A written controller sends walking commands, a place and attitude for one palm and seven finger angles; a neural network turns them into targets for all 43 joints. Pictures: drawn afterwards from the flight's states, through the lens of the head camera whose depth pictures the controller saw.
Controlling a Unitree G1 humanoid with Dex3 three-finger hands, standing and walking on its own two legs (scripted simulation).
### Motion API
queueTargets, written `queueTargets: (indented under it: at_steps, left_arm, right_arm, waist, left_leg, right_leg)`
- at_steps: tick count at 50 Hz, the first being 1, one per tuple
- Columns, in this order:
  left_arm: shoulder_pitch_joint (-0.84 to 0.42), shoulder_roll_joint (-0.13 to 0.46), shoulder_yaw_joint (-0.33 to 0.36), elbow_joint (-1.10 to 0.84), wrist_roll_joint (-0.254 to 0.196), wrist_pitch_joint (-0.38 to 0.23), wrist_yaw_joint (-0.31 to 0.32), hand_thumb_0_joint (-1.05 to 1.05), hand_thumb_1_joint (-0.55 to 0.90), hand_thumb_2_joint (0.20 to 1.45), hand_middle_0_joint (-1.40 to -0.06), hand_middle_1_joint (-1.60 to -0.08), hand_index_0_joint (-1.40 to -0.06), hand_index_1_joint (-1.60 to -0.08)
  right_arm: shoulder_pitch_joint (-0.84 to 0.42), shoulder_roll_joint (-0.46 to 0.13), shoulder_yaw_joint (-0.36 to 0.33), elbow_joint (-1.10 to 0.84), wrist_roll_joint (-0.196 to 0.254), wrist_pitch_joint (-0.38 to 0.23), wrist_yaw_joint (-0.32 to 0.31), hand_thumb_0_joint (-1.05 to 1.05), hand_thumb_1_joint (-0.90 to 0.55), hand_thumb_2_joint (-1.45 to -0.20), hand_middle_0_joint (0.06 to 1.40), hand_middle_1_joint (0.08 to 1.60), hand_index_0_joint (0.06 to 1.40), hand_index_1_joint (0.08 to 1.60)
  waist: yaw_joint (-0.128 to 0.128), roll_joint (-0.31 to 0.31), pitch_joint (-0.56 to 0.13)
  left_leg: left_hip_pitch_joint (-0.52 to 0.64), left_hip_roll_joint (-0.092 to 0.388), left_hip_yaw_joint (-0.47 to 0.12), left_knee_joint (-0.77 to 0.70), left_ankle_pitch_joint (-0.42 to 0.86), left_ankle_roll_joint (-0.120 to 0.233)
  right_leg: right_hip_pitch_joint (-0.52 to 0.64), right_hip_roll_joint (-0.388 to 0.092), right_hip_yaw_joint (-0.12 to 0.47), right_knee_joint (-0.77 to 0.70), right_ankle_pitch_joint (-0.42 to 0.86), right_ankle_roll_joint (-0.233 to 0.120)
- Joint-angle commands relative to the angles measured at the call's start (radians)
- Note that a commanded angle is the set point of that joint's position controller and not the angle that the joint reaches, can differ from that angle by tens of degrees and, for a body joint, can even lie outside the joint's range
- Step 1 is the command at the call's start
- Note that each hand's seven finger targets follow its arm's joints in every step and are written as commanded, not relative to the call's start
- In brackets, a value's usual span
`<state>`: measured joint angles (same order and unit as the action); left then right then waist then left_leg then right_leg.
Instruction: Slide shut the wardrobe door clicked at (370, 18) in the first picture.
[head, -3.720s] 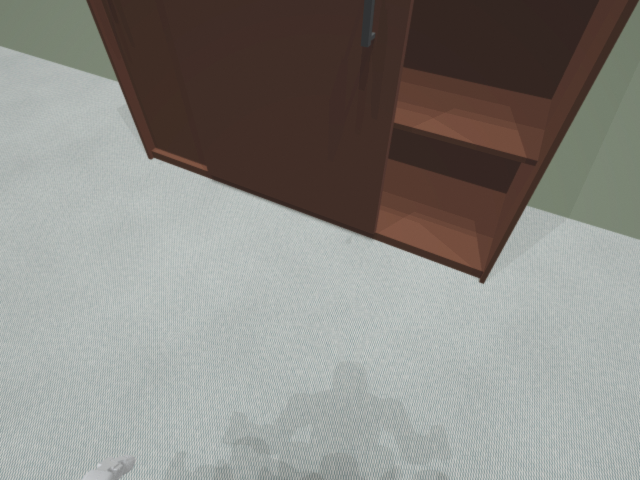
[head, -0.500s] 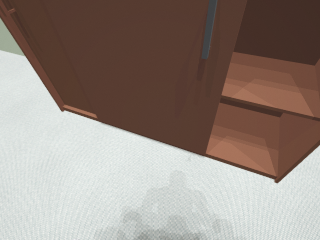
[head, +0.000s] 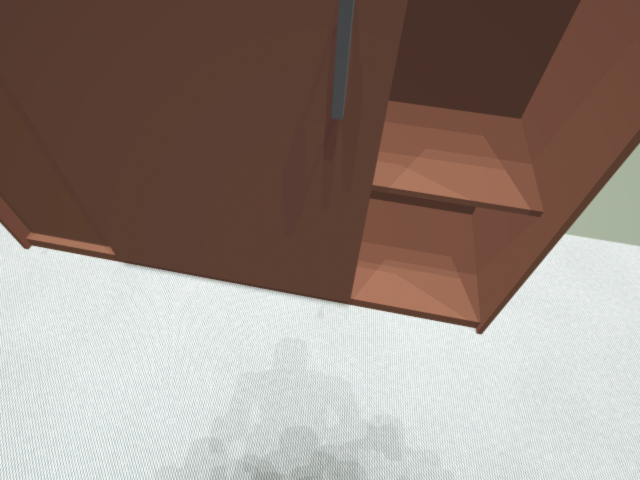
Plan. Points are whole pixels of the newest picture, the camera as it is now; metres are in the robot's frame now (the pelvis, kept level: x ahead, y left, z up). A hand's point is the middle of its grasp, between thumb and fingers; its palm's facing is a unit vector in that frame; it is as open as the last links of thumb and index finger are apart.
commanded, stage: turn to face it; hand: left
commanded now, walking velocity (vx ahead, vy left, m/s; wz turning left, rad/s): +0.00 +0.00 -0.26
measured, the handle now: (344, 45) +0.74 +0.01 +0.17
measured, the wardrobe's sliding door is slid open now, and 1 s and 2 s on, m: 0.45 0.45 0.45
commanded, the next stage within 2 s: take the last steps up to it in 0.06 s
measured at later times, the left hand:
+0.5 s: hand out of the picture +0.11 +0.14 -0.16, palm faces -0.12 -0.97 -0.21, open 7.4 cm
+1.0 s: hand out of the picture +0.13 +0.14 -0.18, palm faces -0.06 -0.99 -0.14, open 7.4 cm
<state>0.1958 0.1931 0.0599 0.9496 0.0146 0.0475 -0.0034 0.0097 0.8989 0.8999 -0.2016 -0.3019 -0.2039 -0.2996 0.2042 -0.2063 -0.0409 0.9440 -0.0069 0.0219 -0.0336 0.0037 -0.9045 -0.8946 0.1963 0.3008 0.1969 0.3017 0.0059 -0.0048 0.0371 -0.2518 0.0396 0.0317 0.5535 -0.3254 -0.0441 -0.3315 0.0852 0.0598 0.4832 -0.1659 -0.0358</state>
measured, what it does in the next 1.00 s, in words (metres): walks ahead: right foot, then left foot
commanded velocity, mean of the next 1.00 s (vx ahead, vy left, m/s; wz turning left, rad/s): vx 0.23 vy -0.02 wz -0.07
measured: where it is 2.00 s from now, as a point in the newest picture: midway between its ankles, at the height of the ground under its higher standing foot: outside the picture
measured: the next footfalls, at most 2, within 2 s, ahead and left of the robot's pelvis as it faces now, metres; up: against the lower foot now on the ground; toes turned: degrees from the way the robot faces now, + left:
right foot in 0.44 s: +0.02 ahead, -0.14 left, +0.00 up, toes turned -12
left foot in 0.90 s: +0.30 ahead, +0.06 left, +0.00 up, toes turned +1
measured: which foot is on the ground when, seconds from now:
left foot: down 0.00-0.44, up 0.46-0.88, down 0.90-1.00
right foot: down 0.00-0.02, up 0.04-0.42, down 0.44-0.92, up 0.94-1.00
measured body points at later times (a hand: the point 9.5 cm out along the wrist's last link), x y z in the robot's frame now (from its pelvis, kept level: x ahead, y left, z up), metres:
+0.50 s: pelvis +0.02 -0.03 +0.00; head +0.03 -0.05 +0.45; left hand +0.12 +0.19 -0.14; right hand -0.06 -0.26 -0.16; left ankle -0.01 +0.11 -0.71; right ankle -0.02 -0.13 -0.73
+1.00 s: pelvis +0.19 -0.03 -0.01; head +0.22 -0.02 +0.44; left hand +0.13 +0.19 -0.17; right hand +0.25 -0.26 -0.15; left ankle +0.25 +0.05 -0.73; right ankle +0.03 -0.12 -0.65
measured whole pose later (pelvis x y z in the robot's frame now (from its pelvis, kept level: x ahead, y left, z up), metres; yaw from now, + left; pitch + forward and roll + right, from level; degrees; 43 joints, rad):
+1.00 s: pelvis +0.19 -0.03 -0.01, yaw -8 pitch -1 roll +0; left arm 0.40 0.14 0.03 1.17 0.01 -0.02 0.01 0.01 0.90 0.90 -0.20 -0.30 -0.20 -0.30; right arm 0.14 -0.15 -0.03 1.00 -0.02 -0.07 -0.01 0.00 -0.91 -0.89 0.20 0.30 0.20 0.30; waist 0.02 -0.03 0.09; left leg -0.37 0.04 0.16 0.64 -0.26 0.06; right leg -0.25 -0.03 -0.03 1.11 -0.49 -0.03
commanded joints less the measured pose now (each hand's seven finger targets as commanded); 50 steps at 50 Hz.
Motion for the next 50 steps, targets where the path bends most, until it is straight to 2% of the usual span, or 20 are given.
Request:
queueTargets:
  at_steps: [1,2,7,9,14,18,20,21,22,23,24,25,29,39,41,43,44,46,47,50]
  left_arm:
    - [-0.036,0.097,0.033,-0.101,-0.005,-0.015,0.005,0.000,0.900,0.900,-0.200,-0.300,-0.200,-0.300]
    - [-0.036,0.121,0.041,-0.092,0.003,-0.012,0.002,0.000,0.900,0.900,-0.200,-0.300,-0.200,-0.300]
    - [0.028,0.092,0.036,-0.031,0.007,-0.003,-0.007,0.000,0.900,0.900,-0.200,-0.300,-0.200,-0.300]
    - [0.013,0.074,0.026,-0.026,0.005,-0.006,-0.007,0.000,0.900,0.900,-0.200,-0.300,-0.200,-0.300]
    - [-0.103,0.063,0.010,-0.053,0.012,-0.016,-0.023,0.000,0.900,0.900,-0.200,-0.300,-0.200,-0.300]
    - [-0.066,0.043,0.007,-0.029,0.010,-0.033,-0.033,0.000,0.900,0.900,-0.200,-0.300,-0.200,-0.300]
    - [0.034,0.047,0.011,0.013,0.009,-0.048,-0.030,0.000,0.900,0.900,-0.200,-0.300,-0.200,-0.300]
    - [0.115,0.083,0.020,0.050,0.011,-0.060,-0.021,0.000,0.900,0.900,-0.200,-0.300,-0.200,-0.300]
    - [0.215,0.180,0.034,0.086,0.016,-0.072,-0.005,0.000,0.900,0.900,-0.200,-0.300,-0.200,-0.300]
    - [0.289,0.232,0.041,0.105,0.002,-0.070,0.006,0.000,0.900,0.900,-0.200,-0.300,-0.200,-0.300]
    - [0.274,0.199,0.037,0.108,0.000,-0.070,0.016,0.000,0.900,0.900,-0.200,-0.300,-0.200,-0.300]
    - [0.219,0.169,0.033,0.100,0.001,-0.075,0.017,0.000,0.900,0.900,-0.200,-0.300,-0.200,-0.300]
    - [0.140,0.072,0.004,0.089,0.005,-0.101,0.019,0.000,0.900,0.900,-0.200,-0.300,-0.200,-0.300]
    - [0.264,0.093,-0.006,0.163,0.011,-0.124,0.028,0.000,0.900,0.900,-0.200,-0.300,-0.200,-0.300]
    - [0.265,0.100,-0.002,0.170,0.012,-0.122,0.030,0.000,0.900,0.900,-0.200,-0.300,-0.200,-0.300]
    - [0.248,0.106,-0.001,0.173,0.006,-0.121,0.030,0.000,0.900,0.900,-0.200,-0.300,-0.200,-0.300]
    - [0.256,0.086,-0.007,0.176,0.002,-0.117,0.028,0.000,0.900,0.900,-0.200,-0.300,-0.200,-0.300]
    - [0.296,0.013,-0.019,0.131,-0.017,-0.118,0.017,0.000,0.900,0.900,-0.200,-0.300,-0.200,-0.300]
    - [0.247,0.042,-0.009,0.120,-0.009,-0.115,0.022,0.000,0.900,0.900,-0.200,-0.300,-0.200,-0.300]
    - [0.163,0.006,-0.005,0.119,0.003,-0.100,0.005,0.000,0.900,0.900,-0.200,-0.300,-0.200,-0.300]
  right_arm:
    - [0.104,-0.207,-0.039,-0.048,-0.014,-0.021,-0.013,0.000,-0.900,-0.900,0.200,0.300,0.200,0.300]
    - [0.057,-0.195,-0.030,-0.069,-0.021,-0.019,-0.013,0.000,-0.900,-0.900,0.200,0.300,0.200,0.300]
    - [0.032,-0.117,-0.011,-0.046,-0.017,-0.036,-0.023,0.000,-0.900,-0.900,0.200,0.300,0.200,0.300]
    - [0.086,-0.111,-0.012,-0.022,-0.017,-0.040,-0.022,0.000,-0.900,-0.900,0.200,0.300,0.200,0.300]
    - [0.197,-0.143,-0.035,0.038,-0.029,-0.044,-0.009,0.000,-0.900,-0.900,0.200,0.300,0.200,0.300]
    - [0.176,-0.166,-0.043,0.058,-0.032,-0.048,-0.001,0.000,-0.900,-0.900,0.200,0.300,0.200,0.300]
    - [0.162,-0.149,-0.038,0.070,-0.026,-0.048,0.004,0.000,-0.900,-0.900,0.200,0.300,0.200,0.300]
    - [0.148,-0.116,-0.031,0.071,-0.017,-0.051,0.010,0.000,-0.900,-0.900,0.200,0.300,0.200,0.300]
    - [0.123,-0.041,-0.009,0.045,-0.004,-0.057,0.017,0.000,-0.900,-0.900,0.200,0.300,0.200,0.300]
    - [0.008,-0.065,-0.005,-0.003,-0.016,-0.053,0.022,0.000,-0.900,-0.900,0.200,0.300,0.200,0.300]
    - [-0.007,-0.081,-0.016,-0.003,-0.022,-0.048,0.025,0.000,-0.900,-0.900,0.200,0.300,0.200,0.300]
    - [0.001,-0.074,-0.023,0.019,-0.023,-0.044,0.031,0.000,-0.900,-0.900,0.200,0.300,0.200,0.300]
    - [0.080,-0.028,-0.028,0.078,-0.026,-0.034,0.044,0.000,-0.900,-0.900,0.200,0.300,0.200,0.300]
    - [-0.087,-0.008,-0.016,0.018,-0.012,-0.055,0.061,0.000,-0.900,-0.900,0.200,0.300,0.200,0.300]
    - [-0.081,-0.007,-0.014,0.018,-0.012,-0.064,0.058,0.000,-0.900,-0.900,0.200,0.300,0.200,0.300]
    - [0.077,-0.028,-0.019,0.070,-0.018,-0.075,0.042,0.000,-0.900,-0.900,0.200,0.300,0.200,0.300]
    - [0.203,-0.074,-0.029,0.110,-0.025,-0.079,0.032,0.000,-0.900,-0.900,0.200,0.300,0.200,0.300]
    - [0.379,-0.233,-0.057,0.136,-0.022,-0.080,0.013,0.000,-0.900,-0.900,0.200,0.300,0.200,0.300]
    - [0.313,-0.217,-0.050,0.123,-0.012,-0.070,0.011,0.000,-0.900,-0.900,0.200,0.300,0.200,0.300]
    - [0.126,-0.074,-0.012,0.081,-0.013,-0.092,0.004,0.000,-0.900,-0.900,0.200,0.300,0.200,0.300]
  waist:
    - [-0.031,0.299,-0.014]
    - [-0.022,0.204,0.008]
    - [0.010,0.148,-0.027]
    - [-0.012,0.152,-0.045]
    - [-0.084,0.158,-0.001]
    - [-0.061,0.163,0.001]
    - [-0.007,0.117,-0.034]
    - [0.029,0.033,-0.067]
    - [0.071,-0.227,-0.087]
    - [0.119,-0.272,-0.024]
    - [0.101,-0.174,0.010]
    - [0.077,-0.200,0.067]
    - [-0.013,-0.085,0.143]
    - [0.022,-0.103,0.102]
    - [0.011,-0.109,0.087]
    - [-0.062,-0.084,0.003]
    - [-0.109,-0.026,-0.061]
    - [-0.127,0.296,-0.255]
    - [-0.108,0.150,-0.189]
    - [-0.039,0.070,0.010]
  left_leg:
    - [0.128,0.384,-0.393,-0.356,0.136,0.178]
    - [0.021,0.395,-0.357,-0.352,0.143,0.222]
    - [0.135,0.217,-0.067,-0.247,0.530,0.173]
    - [0.195,0.217,-0.058,-0.234,0.578,0.177]
    - [0.216,0.298,-0.147,-0.306,0.179,0.209]
    - [0.143,0.291,-0.134,-0.291,0.064,0.187]
    - [0.053,0.236,-0.072,-0.176,0.047,0.136]
    - [-0.077,0.187,-0.006,-0.056,-0.005,0.095]
    - [-0.313,0.072,0.136,0.192,-0.166,0.040]
    - [-0.450,0.040,0.084,0.372,-0.316,0.027]
    - [-0.471,0.067,0.019,0.465,-0.257,0.038]
    - [-0.465,0.095,0.003,0.500,-0.176,0.043]
    - [-0.379,0.104,0.028,0.511,0.019,0.021]
    - [-0.347,0.065,0.084,0.218,0.106,0.042]
    - [-0.252,0.035,0.099,0.132,0.078,0.064]
    - [-0.017,-0.030,0.132,0.015,0.148,0.083]
    - [0.195,-0.003,0.094,-0.023,0.227,0.099]
    - [0.490,0.427,-0.476,-0.200,0.464,0.288]
    - [0.388,0.436,-0.457,-0.238,0.379,0.323]
    - [0.080,0.313,-0.227,-0.309,0.330,0.244]
  right_leg:
    - [-0.233,-0.022,-0.023,0.290,-0.352,0.045]
    - [-0.181,-0.063,0.011,0.432,-0.339,0.051]
    - [-0.206,-0.082,-0.032,0.603,-0.223,0.079]
    - [-0.201,-0.092,-0.058,0.533,-0.221,0.086]
    - [-0.184,-0.129,-0.104,0.337,-0.292,0.069]
    - [-0.036,-0.110,-0.144,0.137,-0.276,0.045]
    - [0.173,-0.088,-0.170,-0.068,-0.125,0.029]
    - [0.359,-0.150,-0.094,-0.137,-0.100,0.003]
    - [0.540,-0.368,0.179,-0.230,-0.199,-0.075]
    - [0.477,-0.490,0.373,-0.295,-0.214,-0.165]
    - [0.420,-0.491,0.336,-0.313,-0.298,-0.192]
    - [0.335,-0.443,0.285,-0.333,-0.362,-0.172]
    - [0.180,-0.353,0.072,-0.347,-0.126,-0.134]
    - [0.335,-0.336,-0.018,-0.261,0.353,-0.131]
    - [0.333,-0.331,-0.034,-0.196,0.462,-0.118]
    - [0.301,-0.285,-0.088,0.015,0.617,-0.083]
    - [0.185,-0.247,-0.105,0.201,0.517,-0.055]
    - [-0.165,-0.051,-0.136,0.738,-0.403,0.005]
    - [-0.196,-0.105,-0.064,0.833,-0.414,-0.016]
    - [-0.197,-0.195,-0.042,0.787,-0.216,0.004]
